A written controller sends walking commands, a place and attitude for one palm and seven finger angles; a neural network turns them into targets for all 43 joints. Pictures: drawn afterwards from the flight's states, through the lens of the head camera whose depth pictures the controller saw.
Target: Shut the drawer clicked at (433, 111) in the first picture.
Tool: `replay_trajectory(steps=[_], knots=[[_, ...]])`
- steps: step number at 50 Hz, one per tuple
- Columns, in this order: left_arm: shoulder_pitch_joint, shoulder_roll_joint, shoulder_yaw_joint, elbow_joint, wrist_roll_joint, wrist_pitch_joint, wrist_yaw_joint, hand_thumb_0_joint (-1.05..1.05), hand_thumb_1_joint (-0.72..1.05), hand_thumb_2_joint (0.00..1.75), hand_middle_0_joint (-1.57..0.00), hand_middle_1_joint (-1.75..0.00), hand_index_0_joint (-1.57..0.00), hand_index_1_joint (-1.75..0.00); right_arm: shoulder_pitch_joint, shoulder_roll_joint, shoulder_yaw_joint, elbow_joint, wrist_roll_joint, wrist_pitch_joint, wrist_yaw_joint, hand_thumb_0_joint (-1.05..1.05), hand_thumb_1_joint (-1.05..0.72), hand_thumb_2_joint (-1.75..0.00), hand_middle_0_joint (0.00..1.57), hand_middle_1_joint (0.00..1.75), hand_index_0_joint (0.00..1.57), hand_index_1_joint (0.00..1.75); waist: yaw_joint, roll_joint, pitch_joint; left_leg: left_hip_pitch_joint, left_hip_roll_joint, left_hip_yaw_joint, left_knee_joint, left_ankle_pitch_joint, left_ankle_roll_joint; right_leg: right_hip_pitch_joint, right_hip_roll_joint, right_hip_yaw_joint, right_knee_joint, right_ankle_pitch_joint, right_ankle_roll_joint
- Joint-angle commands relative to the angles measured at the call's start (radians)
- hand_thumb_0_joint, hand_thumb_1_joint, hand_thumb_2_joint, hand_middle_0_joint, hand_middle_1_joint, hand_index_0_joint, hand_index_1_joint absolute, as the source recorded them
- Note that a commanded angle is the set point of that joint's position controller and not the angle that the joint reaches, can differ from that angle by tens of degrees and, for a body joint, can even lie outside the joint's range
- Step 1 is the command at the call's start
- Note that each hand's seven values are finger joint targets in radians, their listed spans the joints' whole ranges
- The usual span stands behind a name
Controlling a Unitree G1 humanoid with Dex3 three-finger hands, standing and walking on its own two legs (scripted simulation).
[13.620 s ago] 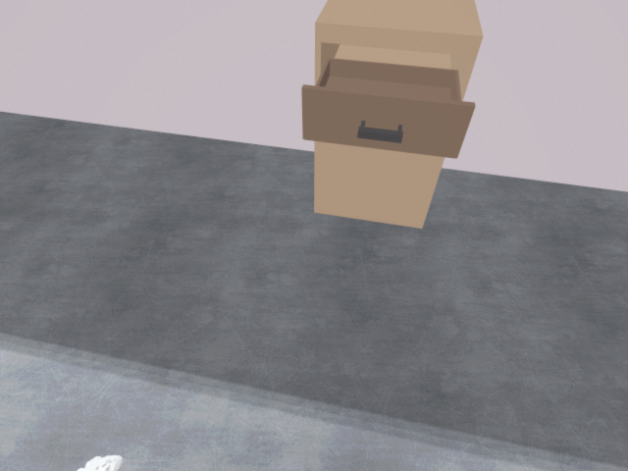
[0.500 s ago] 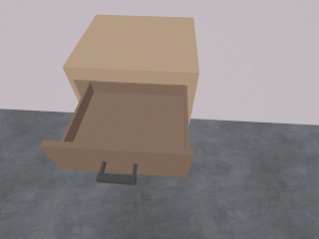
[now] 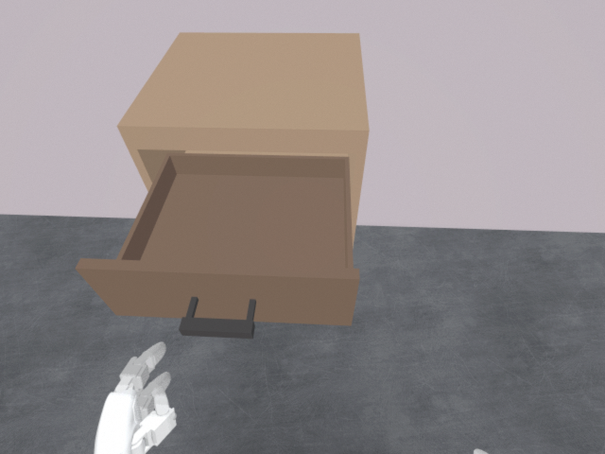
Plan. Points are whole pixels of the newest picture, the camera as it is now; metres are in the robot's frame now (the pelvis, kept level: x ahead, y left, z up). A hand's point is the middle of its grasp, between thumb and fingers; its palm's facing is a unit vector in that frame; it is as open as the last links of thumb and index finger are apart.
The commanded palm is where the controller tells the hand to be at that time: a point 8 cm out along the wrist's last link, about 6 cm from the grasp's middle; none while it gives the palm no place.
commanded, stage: raise the hand and make a fist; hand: left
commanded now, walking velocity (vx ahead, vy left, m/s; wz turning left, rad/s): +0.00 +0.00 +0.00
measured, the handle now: (220, 316) +0.35 +0.15 -0.08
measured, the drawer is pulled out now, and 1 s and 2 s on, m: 0.30 0.30 0.30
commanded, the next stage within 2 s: bring the fist close to the handle in 1.72 s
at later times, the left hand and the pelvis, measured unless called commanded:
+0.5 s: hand (195, 441) +0.15 +0.14 -0.03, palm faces -0.10 -0.99 -0.01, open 4.6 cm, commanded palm +0.13 +0.20 -0.02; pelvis -0.06 +0.00 -0.08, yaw +0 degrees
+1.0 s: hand (193, 435) +0.15 +0.14 +0.00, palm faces -0.02 -1.00 +0.01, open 3.1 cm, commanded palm +0.12 +0.19 +0.01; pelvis -0.03 +0.02 -0.07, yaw -1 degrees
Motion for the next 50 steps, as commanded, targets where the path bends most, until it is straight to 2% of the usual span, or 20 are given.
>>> replay_trajectory(steps=[1,3,4,7,9,10,11,13,14,17,21,24,27,29,31,35,42,44,46,50], knots=[[0.252,-0.05,0.027,-0.026,-0.068,-0.293,-0.184,0.0,0.9,0.9,-0.4,-0.52,-0.4,-0.52,-0.162,-0.122,-0.065,-0.287,-0.015,-0.088,0.029,0.0,-0.9,-0.9,0.2,0.3,0.2,0.3,0.079,-0.269,-0.082,-0.254,-0.025,-0.014,0.143,0.175,0.002,-0.162,0.025,-0.01,0.112,0.203,0.003],[0.241,0.002,0.075,-0.05,-0.091,-0.447,-0.308,0.0,0.9,0.9,-0.44,-0.56,-0.44,-0.56,-0.188,-0.123,-0.074,-0.341,-0.009,-0.084,0.054,0.0,-0.9,-0.9,0.2,0.3,0.2,0.3,0.087,-0.202,-0.124,-0.366,-0.036,0.004,0.237,0.122,-0.009,-0.203,0.015,0.031,0.202,0.194,-0.007],[0.256,0.063,0.134,-0.023,-0.083,-0.495,-0.351,0.0,0.9,0.9,-0.46,-0.58,-0.46,-0.58,-0.187,-0.122,-0.081,-0.36,-0.004,-0.076,0.069,0.0,-0.9,-0.9,0.2,0.3,0.2,0.3,0.099,-0.111,-0.139,-0.4,-0.039,0.008,0.276,0.11,-0.012,-0.213,0.003,0.062,0.23,0.192,-0.018],[0.157,0.1,0.14,-0.18,-0.107,-0.45,-0.371,0.0,0.9,0.9,-0.52,-0.65,-0.52,-0.65,-0.238,-0.125,-0.076,-0.482,0.015,-0.035,0.062,0.0,-0.9,-0.9,0.2,0.3,0.2,0.3,0.097,-0.104,-0.208,-0.48,-0.054,0.039,0.331,0.002,0.013,-0.24,-0.004,0.116,0.23,-0.006,-0.01],[0.006,0.137,0.15,-0.318,-0.115,-0.412,-0.329,0.0,0.9,0.9,-0.56,-0.69,-0.56,-0.69,-0.231,-0.121,-0.066,-0.515,0.019,-0.016,0.041,0.0,-0.9,-0.9,0.2,0.3,0.2,0.3,0.071,-0.056,-0.2,-0.512,-0.047,0.026,0.363,-0.081,0.022,-0.308,-0.001,0.159,0.209,-0.174,-0.006],[-0.054,0.148,0.149,-0.424,-0.108,-0.417,-0.3,0.0,0.9,0.9,-0.58,-0.71,-0.58,-0.71,-0.211,-0.117,-0.066,-0.53,0.019,-0.015,0.034,0.0,-0.9,-0.9,0.2,0.3,0.2,0.3,0.059,-0.005,-0.24,-0.49,-0.039,0.016,0.372,-0.094,0.026,-0.324,0.002,0.163,0.214,-0.217,-0.009],[-0.028,0.122,0.126,-0.478,-0.104,-0.421,-0.276,0.0,0.9,0.9,-0.6,-0.73,-0.6,-0.73,-0.184,-0.1,-0.061,-0.533,0.016,-0.015,0.03,0.0,-0.9,-0.9,0.2,0.3,0.2,0.3,0.049,0.038,-0.25,-0.47,-0.03,0.008,0.38,-0.082,0.03,-0.329,0.007,0.157,0.218,-0.207,-0.013],[-0.084,0.121,0.09,-0.59,-0.088,-0.444,-0.246,0.0,0.9,0.9,-0.64,-0.78,-0.64,-0.78,-0.155,-0.102,-0.047,-0.53,0.01,-0.018,0.02,0.0,-0.9,-0.9,0.2,0.3,0.2,0.3,0.016,0.047,-0.283,-0.461,-0.018,-0.009,0.409,-0.064,0.035,-0.357,0.015,0.147,0.235,-0.174,-0.013],[-0.159,0.107,0.043,-0.641,-0.076,-0.456,-0.243,0.0,0.9,0.9,-0.66,-0.8,-0.66,-0.8,-0.139,-0.106,-0.038,-0.519,0.008,-0.023,0.014,0.0,-0.9,-0.9,0.2,0.3,0.2,0.3,-0.024,0.034,-0.29,-0.448,-0.009,-0.021,0.426,-0.062,0.042,-0.398,0.025,0.136,0.249,-0.155,-0.011],[-0.135,0.085,-0.02,-0.567,-0.072,-0.434,-0.28,0.0,0.9,0.9,-0.72,-0.86,-0.72,-0.86,-0.13,-0.117,-0.025,-0.493,0.007,-0.046,0.005,0.0,-0.9,-0.9,0.2,0.3,0.2,0.3,-0.045,0.024,-0.25,-0.483,-0.002,-0.046,0.442,-0.088,0.039,-0.435,0.03,0.121,0.253,-0.173,-0.011],[-0.023,0.098,-0.008,-0.48,-0.08,-0.293,-0.326,0.0,0.9,0.9,-0.8,-0.95,-0.8,-0.95,-0.142,-0.118,-0.017,-0.508,0.021,-0.038,-0.002,0.0,-0.9,-0.9,0.2,0.3,0.2,0.3,-0.007,-0.002,-0.258,-0.51,-0.01,-0.048,0.411,-0.111,0.035,-0.375,0.023,0.121,0.219,-0.226,-0.006],[0.014,0.155,0.095,-0.463,-0.085,-0.2,-0.283,0.0,0.9,0.9,-0.86,-1.01,-0.86,-1.01,-0.172,-0.103,-0.015,-0.513,0.024,-0.018,-0.011,0.0,-0.9,-0.9,0.2,0.3,0.2,0.3,0.035,-0.049,-0.275,-0.507,-0.013,-0.05,0.374,-0.087,0.032,-0.308,0.022,0.109,0.206,-0.224,-0.003],[0.054,0.118,0.1,-0.558,-0.093,-0.194,-0.22,0.0,0.9,0.9,-0.92,-1.08,-0.92,-1.08,-0.161,-0.081,-0.014,-0.522,0.017,-0.013,-0.006,0.0,-0.9,-0.9,0.2,0.3,0.2,0.3,0.055,-0.043,-0.32,-0.458,-0.011,-0.052,0.341,-0.021,0.029,-0.265,0.024,0.073,0.23,-0.125,-0.005],[0.101,0.108,0.094,-0.564,-0.083,-0.215,-0.186,0.0,0.9,0.9,-0.96,-1.12,-0.96,-1.12,-0.172,-0.078,-0.017,-0.516,0.011,-0.014,0.0,0.0,-0.9,-0.9,0.2,0.3,0.2,0.3,0.055,-0.067,-0.3,-0.454,-0.009,-0.054,0.331,0.004,0.029,-0.269,0.029,0.049,0.245,-0.079,-0.006],[0.124,0.059,0.02,-0.6,-0.065,-0.252,-0.176,0.0,0.9,0.9,-1.0,-1.17,-1.0,-1.17,-0.159,-0.08,-0.017,-0.517,0.006,-0.02,0.01,0.0,-0.9,-0.9,0.2,0.3,0.2,0.3,0.038,-0.028,-0.277,-0.437,-0.009,-0.049,0.332,0.009,0.029,-0.302,0.028,0.035,0.26,-0.056,-0.007],[0.151,0.039,-0.05,-0.63,-0.034,-0.294,-0.17,0.0,0.9,0.9,-1.08,-1.25,-1.08,-1.25,-0.143,-0.097,-0.022,-0.523,0.002,-0.026,0.018,0.0,-0.9,-0.9,0.2,0.3,0.2,0.3,0.015,-0.033,-0.247,-0.438,-0.005,-0.055,0.334,-0.027,0.03,-0.356,0.029,0.022,0.275,-0.088,-0.01],[0.19,0.039,-0.089,-0.749,0.004,-0.296,-0.122,0.0,0.9,0.9,-1.22,-1.4,-1.22,-1.4,-0.116,-0.098,-0.025,-0.568,0.002,0.007,0.019,0.0,-0.9,-0.9,0.2,0.3,0.2,0.3,0.019,0.013,-0.278,-0.39,-0.003,-0.06,0.327,0.017,0.029,-0.36,0.034,0.002,0.311,-0.029,-0.017],[0.235,0.052,-0.072,-0.749,0.012,-0.284,-0.106,0.0,0.9,0.9,-1.26,-1.45,-1.26,-1.45,-0.111,-0.095,-0.028,-0.576,0.001,0.027,0.021,0.0,-0.9,-0.9,0.2,0.3,0.2,0.3,0.028,0.004,-0.289,-0.378,-0.001,-0.058,0.326,0.06,0.028,-0.337,0.038,0.002,0.312,0.016,-0.017],[0.253,0.011,-0.123,-0.769,0.017,-0.272,-0.106,0.0,0.9,0.9,-1.3,-1.49,-1.3,-1.49,-0.108,-0.092,-0.023,-0.6,0.004,0.043,0.026,0.0,-0.9,-0.9,0.2,0.3,0.2,0.3,0.021,0.011,-0.277,-0.369,-0.001,-0.054,0.328,0.076,0.029,-0.336,0.039,-0.001,0.31,0.043,-0.015],[0.271,0.016,-0.131,-0.765,0.032,-0.24,-0.112,0.0,0.9,0.9,-1.38,-1.58,-1.38,-1.58,-0.101,-0.093,-0.021,-0.616,0.004,0.073,0.026,0.0,-0.9,-0.9,0.2,0.3,0.2,0.3,0.012,-0.023,-0.256,-0.367,0.002,-0.057,0.327,0.095,0.031,-0.323,0.041,-0.001,0.303,0.077,-0.011]])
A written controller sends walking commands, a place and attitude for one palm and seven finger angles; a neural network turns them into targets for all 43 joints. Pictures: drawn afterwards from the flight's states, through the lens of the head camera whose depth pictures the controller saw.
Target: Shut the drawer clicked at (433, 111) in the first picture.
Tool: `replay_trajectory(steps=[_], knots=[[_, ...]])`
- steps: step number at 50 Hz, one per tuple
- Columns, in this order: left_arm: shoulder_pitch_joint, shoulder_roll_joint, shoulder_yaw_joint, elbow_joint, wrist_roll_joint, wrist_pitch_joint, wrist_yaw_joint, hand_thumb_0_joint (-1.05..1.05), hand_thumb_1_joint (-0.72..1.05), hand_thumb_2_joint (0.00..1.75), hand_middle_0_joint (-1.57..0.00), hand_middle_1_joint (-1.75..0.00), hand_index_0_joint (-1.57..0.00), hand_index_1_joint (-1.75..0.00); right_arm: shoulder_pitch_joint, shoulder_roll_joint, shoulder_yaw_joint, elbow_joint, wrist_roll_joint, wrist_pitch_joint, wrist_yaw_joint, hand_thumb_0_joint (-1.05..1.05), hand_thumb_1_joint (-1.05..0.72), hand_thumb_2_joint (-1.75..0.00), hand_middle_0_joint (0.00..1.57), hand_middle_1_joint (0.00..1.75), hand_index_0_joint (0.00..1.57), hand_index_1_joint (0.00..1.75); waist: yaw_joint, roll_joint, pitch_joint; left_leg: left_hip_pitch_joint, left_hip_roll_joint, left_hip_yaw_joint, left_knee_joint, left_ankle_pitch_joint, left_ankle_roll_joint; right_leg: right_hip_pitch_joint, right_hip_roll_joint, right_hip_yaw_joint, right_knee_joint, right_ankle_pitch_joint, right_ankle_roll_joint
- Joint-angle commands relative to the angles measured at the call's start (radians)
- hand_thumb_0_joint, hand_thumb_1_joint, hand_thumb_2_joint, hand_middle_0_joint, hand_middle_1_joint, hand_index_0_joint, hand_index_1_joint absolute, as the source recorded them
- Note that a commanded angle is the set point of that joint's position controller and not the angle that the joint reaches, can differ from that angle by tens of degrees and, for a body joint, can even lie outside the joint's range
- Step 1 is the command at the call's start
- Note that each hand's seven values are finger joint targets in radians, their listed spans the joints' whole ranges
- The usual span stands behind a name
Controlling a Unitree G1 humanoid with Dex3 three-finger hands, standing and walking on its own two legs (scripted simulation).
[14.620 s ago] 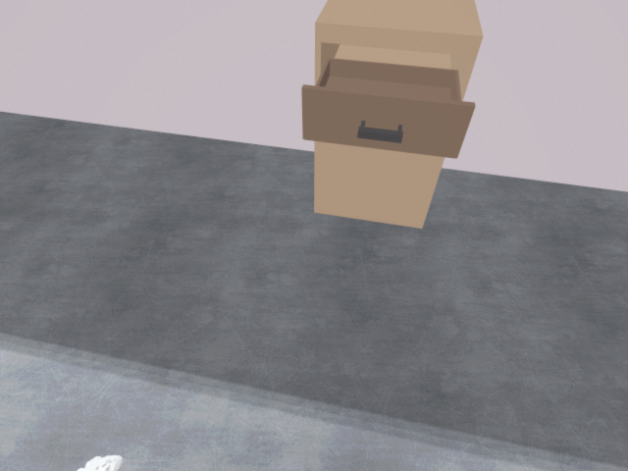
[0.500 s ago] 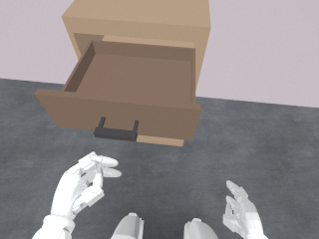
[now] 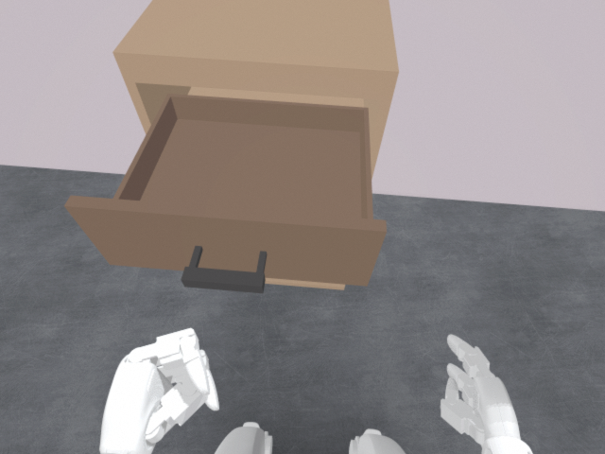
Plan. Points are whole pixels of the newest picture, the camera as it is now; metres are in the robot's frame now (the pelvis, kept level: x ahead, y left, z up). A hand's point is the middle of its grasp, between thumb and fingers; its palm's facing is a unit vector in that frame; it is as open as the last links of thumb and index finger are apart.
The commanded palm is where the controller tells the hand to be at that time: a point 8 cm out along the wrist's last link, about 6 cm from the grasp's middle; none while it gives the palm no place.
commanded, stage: raise the hand and make a fist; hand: left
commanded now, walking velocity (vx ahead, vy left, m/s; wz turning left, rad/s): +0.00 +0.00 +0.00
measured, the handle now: (227, 267) +0.37 +0.14 -0.01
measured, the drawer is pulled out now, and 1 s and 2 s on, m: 0.30 0.30 0.30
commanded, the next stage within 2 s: bring the fist close to the handle in 0.72 s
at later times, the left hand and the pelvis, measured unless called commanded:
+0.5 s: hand (222, 385) +0.19 +0.10 +0.09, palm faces -0.03 -1.00 -0.01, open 3.3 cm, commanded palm +0.15 +0.15 +0.09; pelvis +0.01 -0.01 +0.01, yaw +0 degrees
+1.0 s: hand (228, 383) +0.19 +0.10 +0.07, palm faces -0.03 -1.00 -0.03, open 3.3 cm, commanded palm +0.17 +0.15 +0.07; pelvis +0.01 -0.02 +0.00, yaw +0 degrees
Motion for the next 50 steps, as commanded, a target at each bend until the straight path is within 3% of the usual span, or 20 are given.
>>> replay_trajectory(steps=[1,3,6,8,16,19,21,23,24,26,32,39,41,44,47,49,50], knots=[[0.051,0.016,-0.018,-0.237,0.001,-0.042,-0.011,0.0,0.9,0.9,-1.4,-1.6,-1.4,-1.6,-0.024,-0.109,-0.043,-0.181,0.0,-0.022,-0.007,0.0,-0.9,-0.9,0.2,0.3,0.2,0.3,-0.015,0.006,-0.15,0.136,-0.019,-0.038,-0.202,0.297,0.008,0.149,0.04,0.0,-0.161,0.243,-0.022],[0.058,0.032,-0.012,-0.264,0.004,-0.033,-0.013,0.0,0.9,0.9,-1.4,-1.6,-1.4,-1.6,-0.021,-0.109,-0.039,-0.192,0.001,-0.014,-0.006,0.0,-0.9,-0.9,0.2,0.3,0.2,0.3,-0.011,0.025,-0.158,0.147,-0.017,-0.043,-0.208,0.307,0.006,0.154,0.04,-0.004,-0.157,0.242,-0.023],[0.097,0.028,-0.008,-0.265,0.002,-0.018,-0.01,0.0,0.9,0.9,-1.4,-1.6,-1.4,-1.6,-0.02,-0.1,-0.038,-0.202,0.001,-0.001,-0.004,0.0,-0.9,-0.9,0.2,0.3,0.2,0.3,-0.006,-0.014,-0.155,0.143,-0.017,-0.042,-0.207,0.319,0.008,0.173,0.042,-0.005,-0.163,0.261,-0.021],[0.076,0.043,0.004,-0.291,0.001,-0.022,-0.01,0.0,0.9,0.9,-1.4,-1.6,-1.4,-1.6,-0.019,-0.101,-0.037,-0.205,0.002,0.001,-0.005,0.0,-0.9,-0.9,0.2,0.3,0.2,0.3,-0.008,-0.004,-0.155,0.146,-0.017,-0.042,-0.206,0.318,0.007,0.172,0.042,-0.005,-0.161,0.264,-0.021],[0.085,0.021,-0.041,-0.333,0.003,-0.019,0.002,0.0,0.9,0.9,-1.4,-1.6,-1.4,-1.6,-0.01,-0.1,-0.03,-0.214,0.005,-0.004,-0.004,0.0,-0.9,-0.9,0.2,0.3,0.2,0.3,-0.018,-0.002,-0.148,0.147,-0.021,-0.041,-0.211,0.285,0.012,0.184,0.039,0.005,-0.181,0.236,-0.019],[0.101,0.043,-0.01,-0.286,0.015,-0.009,0.011,0.0,0.9,0.9,-1.4,-1.6,-1.4,-1.6,-0.021,-0.103,-0.035,-0.208,0.005,0.002,-0.008,0.0,-0.9,-0.9,0.2,0.3,0.2,0.3,-0.014,-0.035,-0.124,0.121,-0.022,-0.037,-0.213,0.262,0.011,0.187,0.038,0.011,-0.191,0.214,-0.019],[0.119,0.023,-0.024,-0.298,0.009,-0.01,0.012,0.0,0.9,0.9,-1.4,-1.6,-1.4,-1.6,-0.016,-0.098,-0.035,-0.211,0.005,-0.001,-0.006,0.0,-0.9,-0.9,0.2,0.3,0.2,0.3,-0.007,-0.027,-0.144,0.131,-0.026,-0.031,-0.213,0.272,0.011,0.201,0.036,0.016,-0.194,0.234,-0.019],[0.141,0.04,0.003,-0.29,0.004,-0.012,0.013,0.0,0.9,0.9,-1.4,-1.6,-1.4,-1.6,-0.019,-0.098,-0.038,-0.209,0.006,0.001,-0.007,0.0,-0.9,-0.9,0.2,0.3,0.2,0.3,0.0,-0.046,-0.144,0.117,-0.028,-0.024,-0.211,0.275,0.011,0.223,0.034,0.025,-0.2,0.246,-0.018],[0.131,0.06,0.025,-0.268,0.01,-0.012,0.019,0.0,0.9,0.9,-1.4,-1.6,-1.4,-1.6,-0.026,-0.097,-0.04,-0.202,0.007,0.006,-0.011,0.0,-0.9,-0.9,0.2,0.3,0.2,0.3,-0.004,-0.053,-0.125,0.109,-0.026,-0.024,-0.21,0.27,0.012,0.219,0.034,0.03,-0.209,0.239,-0.018],[0.12,0.042,0.006,-0.299,0.005,-0.027,0.017,0.0,0.9,0.9,-1.4,-1.6,-1.4,-1.6,-0.017,-0.096,-0.039,-0.202,0.006,-0.001,-0.009,0.0,-0.9,-0.9,0.2,0.3,0.2,0.3,-0.005,-0.026,-0.145,0.12,-0.03,-0.016,-0.206,0.277,0.012,0.225,0.031,0.037,-0.208,0.253,-0.016],[0.116,0.055,0.036,-0.272,-0.012,-0.06,0.003,0.0,0.9,0.9,-1.4,-1.6,-1.4,-1.6,-0.018,-0.098,-0.043,-0.18,0.007,-0.016,-0.012,0.0,-0.9,-0.9,0.2,0.3,0.2,0.3,-0.01,-0.039,-0.139,0.113,-0.03,-0.013,-0.198,0.267,0.012,0.225,0.03,0.05,-0.219,0.247,-0.013],[0.097,0.06,0.031,-0.253,-0.014,-0.057,-0.015,0.0,0.9,0.9,-1.4,-1.6,-1.4,-1.6,-0.03,-0.102,-0.043,-0.177,0.011,-0.023,-0.013,0.0,-0.9,-0.9,0.2,0.3,0.2,0.3,-0.019,-0.03,-0.105,0.106,-0.029,-0.013,-0.197,0.245,0.015,0.207,0.028,0.06,-0.236,0.212,-0.011],[0.101,0.054,0.032,-0.259,-0.018,-0.06,-0.014,0.0,0.9,0.9,-1.4,-1.6,-1.4,-1.6,-0.02,-0.098,-0.044,-0.175,0.009,-0.025,-0.012,0.0,-0.9,-0.9,0.2,0.3,0.2,0.3,-0.016,-0.048,-0.136,0.111,-0.031,-0.014,-0.194,0.26,0.014,0.226,0.026,0.063,-0.231,0.24,-0.009],[0.03,0.053,0.035,-0.183,-0.008,-0.059,-0.014,0.0,0.9,0.9,-1.4,-1.6,-1.4,-1.6,-0.029,-0.105,-0.041,-0.165,0.003,-0.022,-0.015,0.0,-0.9,-0.9,0.2,0.3,0.2,0.3,-0.037,-0.097,-0.085,0.064,-0.031,-0.016,-0.171,0.218,0.013,0.18,0.025,0.076,-0.238,0.187,-0.004],[-0.026,0.057,0.055,-0.154,-0.012,-0.078,-0.019,0.0,0.9,0.9,-1.4,-1.6,-1.4,-1.6,-0.026,-0.109,-0.041,-0.158,0.0,-0.026,-0.015,0.0,-0.9,-0.9,0.2,0.3,0.2,0.3,-0.032,-0.066,-0.117,0.052,-0.033,-0.013,-0.152,0.2,0.01,0.159,0.024,0.083,-0.221,0.151,-0.007],[-0.029,0.073,0.079,-0.15,-0.014,-0.087,-0.017,0.0,0.9,0.9,-1.4,-1.6,-1.4,-1.6,-0.028,-0.108,-0.043,-0.152,-0.001,-0.029,-0.013,0.0,-0.9,-0.9,0.2,0.3,0.2,0.3,-0.019,-0.031,-0.159,0.059,-0.033,-0.012,-0.145,0.235,0.01,0.175,0.025,0.08,-0.2,0.196,-0.013],[-0.025,0.046,0.051,-0.154,-0.016,-0.091,-0.022,0.0,0.9,0.9,-1.4,-1.6,-1.4,-1.6,-0.024,-0.106,-0.042,-0.155,-0.002,-0.031,-0.011,0.0,-0.9,-0.9,0.2,0.3,0.2,0.3,-0.023,-0.031,-0.179,0.071,-0.034,-0.011,-0.143,0.255,0.011,0.18,0.025,0.073,-0.189,0.236,-0.012]])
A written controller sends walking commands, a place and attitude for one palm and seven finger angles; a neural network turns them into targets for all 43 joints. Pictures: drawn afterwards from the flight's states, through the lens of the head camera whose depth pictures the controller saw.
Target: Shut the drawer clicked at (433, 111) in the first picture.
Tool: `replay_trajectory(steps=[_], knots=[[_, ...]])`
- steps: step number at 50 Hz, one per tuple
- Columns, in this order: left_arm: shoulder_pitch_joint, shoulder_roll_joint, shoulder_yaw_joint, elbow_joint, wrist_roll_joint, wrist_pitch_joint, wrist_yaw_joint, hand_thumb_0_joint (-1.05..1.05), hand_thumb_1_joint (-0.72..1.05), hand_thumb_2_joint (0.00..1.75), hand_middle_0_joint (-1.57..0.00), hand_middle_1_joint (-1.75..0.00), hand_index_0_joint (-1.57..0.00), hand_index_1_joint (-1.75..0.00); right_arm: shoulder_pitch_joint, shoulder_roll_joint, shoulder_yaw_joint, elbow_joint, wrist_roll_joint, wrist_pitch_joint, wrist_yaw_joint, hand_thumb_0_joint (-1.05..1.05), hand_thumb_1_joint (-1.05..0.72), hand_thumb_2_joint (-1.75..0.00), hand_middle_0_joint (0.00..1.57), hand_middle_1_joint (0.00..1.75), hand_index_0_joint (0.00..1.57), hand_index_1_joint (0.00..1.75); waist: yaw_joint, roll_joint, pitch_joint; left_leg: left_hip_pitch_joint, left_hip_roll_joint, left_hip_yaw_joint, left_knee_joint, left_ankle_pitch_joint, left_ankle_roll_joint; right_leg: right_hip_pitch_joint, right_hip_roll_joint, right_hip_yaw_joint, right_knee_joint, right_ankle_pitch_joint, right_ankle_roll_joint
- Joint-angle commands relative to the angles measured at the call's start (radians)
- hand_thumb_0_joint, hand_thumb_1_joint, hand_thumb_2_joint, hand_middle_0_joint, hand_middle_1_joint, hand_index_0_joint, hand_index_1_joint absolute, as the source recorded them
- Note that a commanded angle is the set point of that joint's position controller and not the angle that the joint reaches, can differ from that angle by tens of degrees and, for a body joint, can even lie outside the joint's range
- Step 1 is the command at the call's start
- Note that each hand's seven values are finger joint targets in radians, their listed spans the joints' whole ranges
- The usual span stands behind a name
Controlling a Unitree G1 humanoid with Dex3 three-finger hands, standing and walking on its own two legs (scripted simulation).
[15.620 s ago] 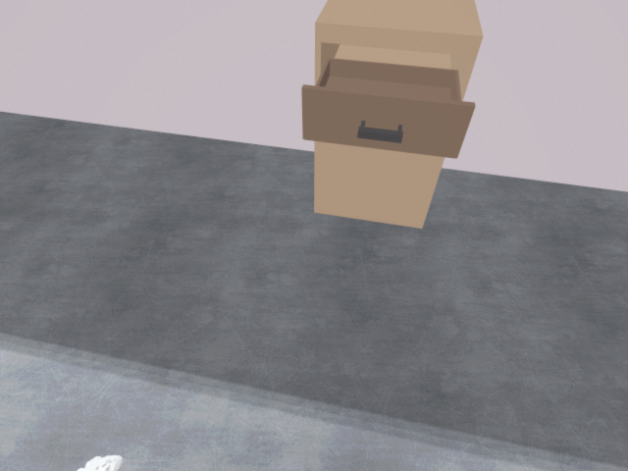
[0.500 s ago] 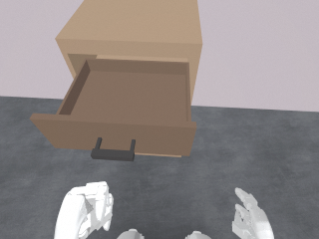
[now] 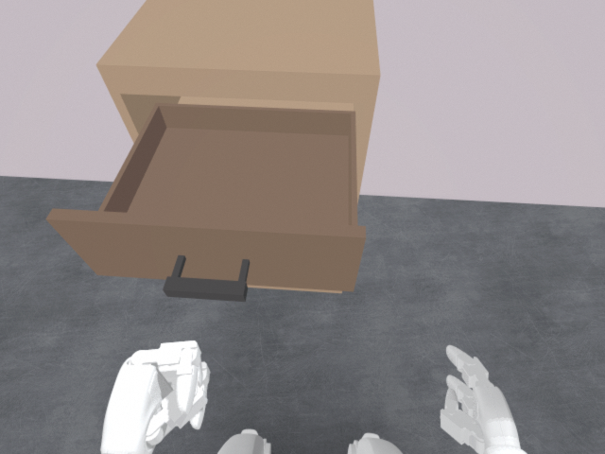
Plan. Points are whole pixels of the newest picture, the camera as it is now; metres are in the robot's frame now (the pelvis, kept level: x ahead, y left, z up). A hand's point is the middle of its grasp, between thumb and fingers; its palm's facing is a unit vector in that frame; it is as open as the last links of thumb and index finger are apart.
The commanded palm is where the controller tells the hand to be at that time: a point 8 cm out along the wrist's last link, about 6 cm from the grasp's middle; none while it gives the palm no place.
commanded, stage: bring the fist close to the handle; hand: left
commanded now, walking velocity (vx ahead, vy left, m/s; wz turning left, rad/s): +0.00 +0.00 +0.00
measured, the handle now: (209, 276) +0.37 +0.16 -0.01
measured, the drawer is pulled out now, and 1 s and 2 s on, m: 0.30 0.30 0.26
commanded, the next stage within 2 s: push the drawer shut in 1.22 s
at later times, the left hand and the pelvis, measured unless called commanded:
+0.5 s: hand (212, 364) +0.23 +0.12 +0.02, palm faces -0.06 -1.00 -0.01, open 3.3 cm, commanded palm +0.21 +0.18 +0.02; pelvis -0.01 +0.01 -0.03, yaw -1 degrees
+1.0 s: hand (222, 348) +0.26 +0.13 -0.02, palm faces -0.08 -1.00 +0.00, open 3.3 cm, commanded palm +0.24 +0.18 -0.01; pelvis -0.02 +0.02 -0.04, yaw -1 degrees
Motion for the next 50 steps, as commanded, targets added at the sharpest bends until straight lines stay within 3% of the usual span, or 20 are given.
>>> replay_trajectory(steps=[1,5,8,14,16,19,20,24,27,33,34,36,41,43,49,50], knots=[[-0.008,0.055,0.053,-0.194,-0.021,-0.086,-0.002,0.0,0.9,0.9,-1.4,-1.6,-1.4,-1.6,-0.047,-0.101,-0.057,-0.153,-0.004,-0.056,-0.008,0.0,-0.9,-0.9,0.2,0.3,0.2,0.3,-0.01,-0.03,-0.192,0.044,-0.045,0.005,-0.108,0.267,0.045,0.173,0.011,0.086,-0.178,0.278,0.02],[-0.048,0.061,0.066,-0.135,-0.018,-0.081,0.001,0.0,0.9,0.9,-1.4,-1.6,-1.4,-1.6,-0.049,-0.105,-0.056,-0.137,-0.008,-0.05,-0.008,0.0,-0.9,-0.9,0.2,0.3,0.2,0.3,-0.018,-0.058,-0.182,0.008,-0.043,0.001,-0.092,0.269,0.044,0.158,0.011,0.088,-0.165,0.289,0.021],[-0.095,0.051,0.054,-0.113,-0.02,-0.082,-0.002,0.0,0.9,0.9,-1.4,-1.6,-1.4,-1.6,-0.052,-0.109,-0.056,-0.134,-0.009,-0.048,-0.005,0.0,-0.9,-0.9,0.2,0.3,0.2,0.3,-0.025,-0.047,-0.173,-0.006,-0.044,-0.002,-0.084,0.255,0.042,0.129,0.012,0.081,-0.152,0.268,0.019],[-0.159,0.055,0.055,-0.083,-0.009,-0.098,0.014,0.0,0.9,0.9,-1.4,-1.6,-1.4,-1.6,-0.058,-0.116,-0.057,-0.123,-0.016,-0.047,-0.004,0.0,-0.9,-0.9,0.2,0.3,0.2,0.3,-0.029,-0.033,-0.204,-0.024,-0.04,-0.006,-0.06,0.258,0.043,0.079,0.017,0.067,-0.109,0.259,0.014],[-0.195,0.032,0.036,-0.06,-0.008,-0.101,0.017,0.0,0.9,0.9,-1.4,-1.6,-1.4,-1.6,-0.052,-0.116,-0.055,-0.121,-0.018,-0.045,-0.002,0.0,-0.9,-0.9,0.2,0.3,0.2,0.3,-0.034,-0.04,-0.212,-0.034,-0.04,-0.011,-0.053,0.247,0.042,0.061,0.018,0.062,-0.098,0.244,0.013],[-0.243,0.058,0.061,-0.034,-0.001,-0.103,0.029,0.0,0.9,0.9,-1.4,-1.6,-1.4,-1.6,-0.052,-0.125,-0.057,-0.112,-0.02,-0.041,-0.003,0.0,-0.9,-0.9,0.2,0.3,0.2,0.3,-0.034,-0.04,-0.231,-0.048,-0.038,-0.014,-0.04,0.243,0.042,0.037,0.019,0.058,-0.079,0.23,0.011],[-0.273,0.037,0.033,-0.048,0.004,-0.108,0.029,0.0,0.9,0.9,-1.4,-1.6,-1.4,-1.6,-0.053,-0.123,-0.055,-0.112,-0.022,-0.042,-0.001,0.0,-0.9,-0.9,0.2,0.3,0.2,0.3,-0.035,-0.016,-0.254,-0.037,-0.039,-0.017,-0.038,0.252,0.042,0.029,0.018,0.054,-0.065,0.238,0.009],[-0.252,0.052,0.057,-0.001,0.004,-0.097,0.041,0.0,0.9,0.9,-1.4,-1.6,-1.4,-1.6,-0.048,-0.126,-0.058,-0.107,-0.023,-0.033,0.004,0.0,-0.9,-0.9,0.2,0.3,0.2,0.3,-0.024,-0.031,-0.28,-0.046,-0.037,-0.018,-0.028,0.283,0.039,0.029,0.02,0.049,-0.046,0.275,0.007],[-0.271,0.023,0.026,0.002,0.01,-0.098,0.047,0.0,0.9,0.9,-1.4,-1.6,-1.4,-1.6,-0.05,-0.123,-0.056,-0.112,-0.026,-0.024,0.011,0.0,-0.9,-0.9,0.2,0.3,0.2,0.3,-0.025,-0.016,-0.289,-0.048,-0.038,-0.017,-0.022,0.285,0.037,0.013,0.019,0.045,-0.033,0.276,0.006],[-0.429,0.019,0.018,0.075,0.027,-0.114,0.062,0.0,0.9,0.9,-1.4,-1.6,-1.4,-1.6,-0.059,-0.128,-0.053,-0.091,-0.032,-0.009,0.011,0.0,-0.9,-0.9,0.2,0.3,0.2,0.3,-0.047,-0.032,-0.277,-0.101,-0.039,-0.027,0.012,0.209,0.038,-0.066,0.019,0.044,-0.008,0.189,0.007],[-0.471,0.041,0.037,0.088,0.029,-0.119,0.066,0.0,0.9,0.9,-1.4,-1.6,-1.4,-1.6,-0.06,-0.131,-0.052,-0.08,-0.033,-0.007,0.009,0.0,-0.9,-0.9,0.2,0.3,0.2,0.3,-0.049,-0.035,-0.271,-0.114,-0.039,-0.03,0.019,0.204,0.039,-0.073,0.021,0.046,-0.004,0.18,0.004],[-0.456,0.037,0.049,0.104,0.023,-0.128,0.063,0.0,0.9,0.9,-1.4,-1.6,-1.4,-1.6,-0.065,-0.128,-0.056,-0.081,-0.034,-0.004,0.011,0.0,-0.9,-0.9,0.2,0.3,0.2,0.3,-0.029,-0.019,-0.33,-0.104,-0.042,-0.024,0.027,0.224,0.038,-0.058,0.02,0.052,0.009,0.201,0.002],[-0.514,0.021,0.034,0.133,0.013,-0.128,0.053,0.0,0.9,0.9,-1.4,-1.6,-1.4,-1.6,-0.066,-0.129,-0.056,-0.066,-0.033,0.009,0.018,0.0,-0.9,-0.9,0.2,0.3,0.2,0.3,-0.033,-0.006,-0.374,-0.101,-0.04,-0.026,0.044,0.267,0.038,-0.062,0.017,0.05,0.03,0.246,0.002],[-0.479,0.032,0.044,0.106,0.006,-0.125,0.049,0.0,0.9,0.9,-1.4,-1.6,-1.4,-1.6,-0.067,-0.13,-0.059,-0.076,-0.029,0.016,0.021,0.0,-0.9,-0.9,0.2,0.3,0.2,0.3,-0.016,0.003,-0.402,-0.08,-0.039,-0.025,0.033,0.294,0.036,-0.037,0.017,0.049,0.031,0.271,0.0],[-0.492,0.024,0.019,0.111,0.013,-0.101,0.061,0.0,0.9,0.9,-1.4,-1.6,-1.4,-1.6,-0.065,-0.132,-0.055,-0.08,-0.026,0.034,0.019,0.0,-0.9,-0.9,0.2,0.3,0.2,0.3,-0.044,-0.025,-0.346,-0.098,-0.036,-0.034,0.026,0.254,0.04,-0.066,0.019,0.043,0.016,0.229,0.005],[-0.481,0.037,0.041,0.116,0.015,-0.102,0.066,0.0,0.9,0.9,-1.4,-1.6,-1.4,-1.6,-0.063,-0.131,-0.055,-0.08,-0.026,0.037,0.019,0.0,-0.9,-0.9,0.2,0.3,0.2,0.3,-0.035,-0.034,-0.345,-0.105,-0.037,-0.032,0.023,0.246,0.039,-0.059,0.021,0.043,0.017,0.222,0.004]])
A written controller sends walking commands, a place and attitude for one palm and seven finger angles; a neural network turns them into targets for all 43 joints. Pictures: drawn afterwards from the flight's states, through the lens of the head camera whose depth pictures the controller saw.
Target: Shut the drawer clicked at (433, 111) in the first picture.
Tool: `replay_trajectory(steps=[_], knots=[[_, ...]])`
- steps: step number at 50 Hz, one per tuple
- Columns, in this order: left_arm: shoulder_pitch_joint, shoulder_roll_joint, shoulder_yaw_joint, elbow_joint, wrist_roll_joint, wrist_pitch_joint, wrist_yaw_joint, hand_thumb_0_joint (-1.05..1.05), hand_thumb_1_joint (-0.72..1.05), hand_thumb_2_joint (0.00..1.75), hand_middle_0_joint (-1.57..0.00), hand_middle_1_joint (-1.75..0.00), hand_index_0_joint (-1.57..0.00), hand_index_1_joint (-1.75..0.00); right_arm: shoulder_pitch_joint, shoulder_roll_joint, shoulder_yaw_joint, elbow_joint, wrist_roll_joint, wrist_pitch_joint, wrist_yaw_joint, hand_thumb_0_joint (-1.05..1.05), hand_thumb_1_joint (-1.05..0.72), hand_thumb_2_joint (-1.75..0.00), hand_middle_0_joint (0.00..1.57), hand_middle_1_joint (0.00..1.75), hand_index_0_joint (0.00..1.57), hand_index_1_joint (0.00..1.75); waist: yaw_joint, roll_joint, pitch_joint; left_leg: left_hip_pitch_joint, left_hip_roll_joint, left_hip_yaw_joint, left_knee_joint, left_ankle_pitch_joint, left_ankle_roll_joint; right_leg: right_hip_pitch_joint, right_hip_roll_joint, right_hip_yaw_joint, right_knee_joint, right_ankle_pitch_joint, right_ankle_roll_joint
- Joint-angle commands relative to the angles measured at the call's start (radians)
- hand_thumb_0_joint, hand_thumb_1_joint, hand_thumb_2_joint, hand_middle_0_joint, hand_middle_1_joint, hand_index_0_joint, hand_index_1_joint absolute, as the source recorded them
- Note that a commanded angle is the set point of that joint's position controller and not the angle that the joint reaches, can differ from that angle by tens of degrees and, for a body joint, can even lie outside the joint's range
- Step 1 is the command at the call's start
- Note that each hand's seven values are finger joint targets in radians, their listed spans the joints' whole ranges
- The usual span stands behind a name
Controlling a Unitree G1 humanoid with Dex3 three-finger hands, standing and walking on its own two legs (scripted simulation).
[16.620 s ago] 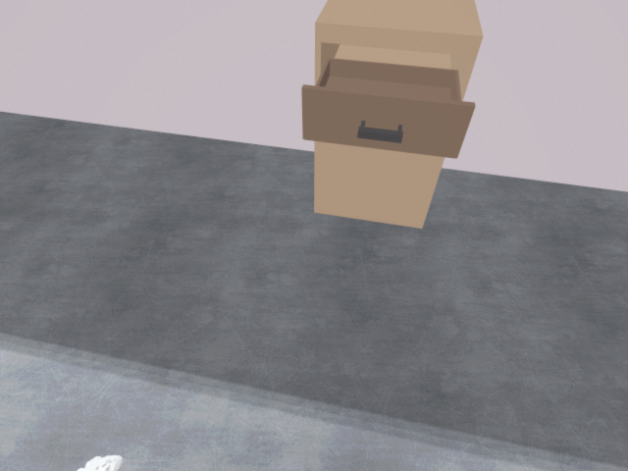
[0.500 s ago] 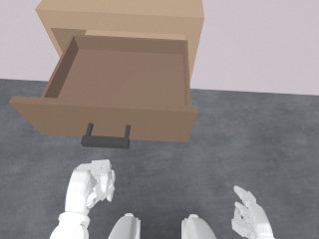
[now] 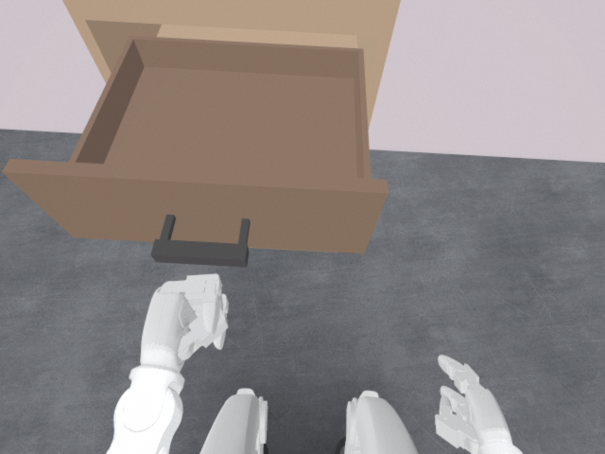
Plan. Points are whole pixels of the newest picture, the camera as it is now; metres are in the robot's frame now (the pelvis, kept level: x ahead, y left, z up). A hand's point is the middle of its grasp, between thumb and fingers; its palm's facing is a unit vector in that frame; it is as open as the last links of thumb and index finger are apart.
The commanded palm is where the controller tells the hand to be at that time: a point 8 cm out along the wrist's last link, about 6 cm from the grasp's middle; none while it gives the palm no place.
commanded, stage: bring the fist close to the handle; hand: left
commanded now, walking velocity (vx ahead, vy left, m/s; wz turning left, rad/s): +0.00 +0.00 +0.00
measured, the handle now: (204, 238) +0.38 +0.15 +0.03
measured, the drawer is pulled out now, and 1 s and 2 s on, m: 0.30 0.26 0.13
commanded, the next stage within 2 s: push the drawer shut in 0.22 s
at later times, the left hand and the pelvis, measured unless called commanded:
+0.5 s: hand (227, 315) +0.28 +0.10 +0.02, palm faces -0.06 -1.00 -0.03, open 3.3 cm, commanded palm +0.27 +0.16 +0.03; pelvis +0.00 -0.01 +0.00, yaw +0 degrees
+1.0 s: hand (237, 269) +0.34 +0.10 +0.02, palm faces -0.06 -1.00 -0.04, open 3.3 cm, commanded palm +0.33 +0.15 +0.03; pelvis -0.01 -0.01 +0.00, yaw +0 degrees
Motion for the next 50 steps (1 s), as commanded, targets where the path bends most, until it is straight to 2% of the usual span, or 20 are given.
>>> replay_trajectory(steps=[1,4,6,8,10,14,16,18,19,23,24,25,29,31,34,39,41,46,48,50], knots=[[-0.06,0.033,0.012,-0.194,0.0,-0.069,0.011,0.0,0.9,0.9,-1.4,-1.6,-1.4,-1.6,-0.019,-0.131,-0.059,-0.152,-0.001,-0.039,-0.015,0.0,-0.9,-0.9,0.2,0.3,0.2,0.3,-0.016,-0.031,-0.302,0.194,-0.03,-0.04,-0.194,0.283,0.008,0.239,0.035,0.027,-0.183,0.244,-0.019],[-0.109,0.059,0.041,-0.192,0.002,-0.084,0.019,0.0,0.9,0.9,-1.4,-1.6,-1.4,-1.6,-0.017,-0.132,-0.059,-0.143,-0.003,-0.038,-0.02,0.0,-0.9,-0.9,0.2,0.3,0.2,0.3,-0.016,-0.024,-0.295,0.189,-0.03,-0.041,-0.188,0.276,0.009,0.226,0.036,0.03,-0.181,0.233,-0.021],[-0.091,0.03,0.01,-0.209,0.005,-0.094,0.02,0.0,0.9,0.9,-1.4,-1.6,-1.4,-1.6,-0.019,-0.127,-0.06,-0.149,-0.004,-0.038,-0.017,0.0,-0.9,-0.9,0.2,0.3,0.2,0.3,-0.01,0.003,-0.328,0.22,-0.03,-0.039,-0.192,0.299,0.007,0.228,0.034,0.028,-0.175,0.25,-0.022],[-0.069,0.033,0.012,-0.215,0.002,-0.097,0.019,0.0,0.9,0.9,-1.4,-1.6,-1.4,-1.6,-0.015,-0.125,-0.061,-0.15,-0.003,-0.04,-0.015,0.0,-0.9,-0.9,0.2,0.3,0.2,0.3,-0.004,0.014,-0.337,0.233,-0.03,-0.036,-0.193,0.327,0.005,0.242,0.034,0.029,-0.175,0.279,-0.024],[-0.068,0.042,0.02,-0.197,0.002,-0.093,0.018,0.0,0.9,0.9,-1.4,-1.6,-1.4,-1.6,-0.009,-0.128,-0.06,-0.145,-0.004,-0.036,-0.015,0.0,-0.9,-0.9,0.2,0.3,0.2,0.3,-0.014,-0.018,-0.33,0.216,-0.028,-0.038,-0.188,0.331,0.008,0.25,0.035,0.031,-0.176,0.295,-0.02],[-0.045,0.054,0.034,-0.191,-0.001,-0.087,0.01,0.0,0.9,0.9,-1.4,-1.6,-1.4,-1.6,-0.014,-0.13,-0.061,-0.15,-0.001,-0.032,-0.015,0.0,-0.9,-0.9,0.2,0.3,0.2,0.3,-0.009,-0.023,-0.31,0.198,-0.03,-0.035,-0.19,0.317,0.008,0.259,0.036,0.034,-0.18,0.287,-0.022],[-0.045,0.038,0.019,-0.206,-0.003,-0.09,0.009,0.0,0.9,0.9,-1.4,-1.6,-1.4,-1.6,-0.015,-0.126,-0.061,-0.153,-0.001,-0.032,-0.014,0.0,-0.9,-0.9,0.2,0.3,0.2,0.3,-0.01,-0.022,-0.322,0.204,-0.032,-0.033,-0.189,0.316,0.008,0.266,0.034,0.035,-0.18,0.291,-0.02],[-0.109,0.04,0.013,-0.209,-0.003,-0.097,0.012,0.0,0.9,0.9,-1.4,-1.6,-1.4,-1.6,-0.016,-0.127,-0.059,-0.144,-0.002,-0.034,-0.016,0.0,-0.9,-0.9,0.2,0.3,0.2,0.3,-0.024,-0.009,-0.304,0.196,-0.033,-0.032,-0.18,0.299,0.008,0.247,0.032,0.038,-0.184,0.276,-0.019],[-0.117,0.056,0.032,-0.185,-0.001,-0.098,0.015,0.0,0.9,0.9,-1.4,-1.6,-1.4,-1.6,-0.014,-0.129,-0.06,-0.138,-0.004,-0.035,-0.02,0.0,-0.9,-0.9,0.2,0.3,0.2,0.3,-0.029,-0.032,-0.293,0.181,-0.031,-0.034,-0.174,0.289,0.011,0.237,0.036,0.039,-0.185,0.263,-0.018],[-0.205,0.043,0.02,-0.153,0.0,-0.105,0.01,0.0,0.9,0.9,-1.4,-1.6,-1.4,-1.6,-0.017,-0.131,-0.058,-0.122,-0.004,-0.037,-0.022,0.0,-0.9,-0.9,0.2,0.3,0.2,0.3,-0.032,-0.012,-0.306,0.183,-0.034,-0.033,-0.168,0.273,0.011,0.228,0.033,0.043,-0.184,0.243,-0.019],[-0.226,0.066,0.041,-0.144,0.001,-0.102,0.011,0.0,0.9,0.9,-1.4,-1.6,-1.4,-1.6,-0.015,-0.135,-0.06,-0.118,-0.002,-0.037,-0.024,0.0,-0.9,-0.9,0.2,0.3,0.2,0.3,-0.032,-0.009,-0.312,0.185,-0.032,-0.035,-0.166,0.281,0.012,0.222,0.034,0.043,-0.181,0.246,-0.02],[-0.238,0.055,0.032,-0.14,0.0,-0.099,0.008,0.0,0.9,0.9,-1.4,-1.6,-1.4,-1.6,-0.014,-0.134,-0.059,-0.116,-0.003,-0.035,-0.022,0.0,-0.9,-0.9,0.2,0.3,0.2,0.3,-0.028,0.007,-0.328,0.193,-0.034,-0.031,-0.167,0.287,0.012,0.231,0.033,0.046,-0.184,0.255,-0.019],[-0.264,0.073,0.061,-0.101,-0.009,-0.071,0.004,0.0,0.9,0.9,-1.4,-1.6,-1.4,-1.6,-0.006,-0.14,-0.061,-0.113,0.0,-0.026,-0.023,0.0,-0.9,-0.9,0.2,0.3,0.2,0.3,-0.023,-0.013,-0.361,0.202,-0.034,-0.032,-0.178,0.324,0.013,0.272,0.032,0.044,-0.184,0.301,-0.018],[-0.281,0.052,0.046,-0.096,-0.01,-0.06,0.003,0.0,0.9,0.9,-1.4,-1.6,-1.4,-1.6,-0.002,-0.137,-0.061,-0.112,0.001,-0.021,-0.019,0.0,-0.9,-0.9,0.2,0.3,0.2,0.3,-0.021,0.002,-0.37,0.22,-0.034,-0.029,-0.185,0.335,0.01,0.278,0.031,0.043,-0.187,0.315,-0.018],[-0.367,0.057,0.047,-0.059,-0.01,-0.056,0.012,0.0,0.9,0.9,-1.4,-1.6,-1.4,-1.6,0.001,-0.142,-0.059,-0.097,0.001,-0.017,-0.022,0.0,-0.9,-0.9,0.2,0.3,0.2,0.3,-0.048,-0.025,-0.329,0.196,-0.03,-0.033,-0.179,0.3,0.015,0.248,0.032,0.044,-0.199,0.28,-0.013],[-0.459,0.075,0.066,-0.009,-0.003,-0.082,0.024,0.0,0.9,0.9,-1.4,-1.6,-1.4,-1.6,0.004,-0.147,-0.061,-0.075,-0.001,-0.018,-0.023,0.0,-0.9,-0.9,0.2,0.3,0.2,0.3,-0.05,-0.022,-0.338,0.199,-0.031,-0.033,-0.182,0.284,0.015,0.238,0.031,0.047,-0.201,0.257,-0.015],[-0.503,0.066,0.06,0.006,0.0,-0.089,0.024,0.0,0.9,0.9,-1.4,-1.6,-1.4,-1.6,0.006,-0.146,-0.061,-0.067,-0.002,-0.016,-0.023,0.0,-0.9,-0.9,0.2,0.3,0.2,0.3,-0.048,0.004,-0.359,0.21,-0.033,-0.03,-0.182,0.285,0.012,0.236,0.029,0.051,-0.199,0.26,-0.015],[-0.606,0.089,0.089,0.068,-0.001,-0.092,0.03,0.0,0.9,0.9,-1.4,-1.6,-1.4,-1.6,0.015,-0.151,-0.062,-0.049,-0.001,-0.01,-0.023,0.0,-0.9,-0.9,0.2,0.3,0.2,0.3,-0.05,-0.005,-0.372,0.208,-0.033,-0.031,-0.19,0.267,0.011,0.243,0.028,0.053,-0.205,0.24,-0.015],[-0.636,0.071,0.075,0.088,-0.006,-0.089,0.031,0.0,0.9,0.9,-1.4,-1.6,-1.4,-1.6,0.018,-0.15,-0.062,-0.045,-0.001,-0.008,-0.022,0.0,-0.9,-0.9,0.2,0.3,0.2,0.3,-0.056,0.008,-0.377,0.214,-0.034,-0.026,-0.192,0.274,0.012,0.249,0.028,0.056,-0.213,0.251,-0.014],[-0.645,0.092,0.106,0.141,-0.005,-0.085,0.033,0.0,0.9,0.9,-1.4,-1.6,-1.4,-1.6,0.026,-0.155,-0.062,-0.039,0.0,-0.003,-0.023,0.0,-0.9,-0.9,0.2,0.3,0.2,0.3,-0.054,-0.019,-0.37,0.202,-0.033,-0.027,-0.197,0.275,0.012,0.258,0.03,0.054,-0.213,0.255,-0.014]])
